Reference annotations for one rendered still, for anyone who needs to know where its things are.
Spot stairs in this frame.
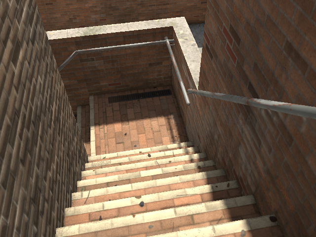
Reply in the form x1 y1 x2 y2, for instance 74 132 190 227
55 141 284 237
74 105 91 157

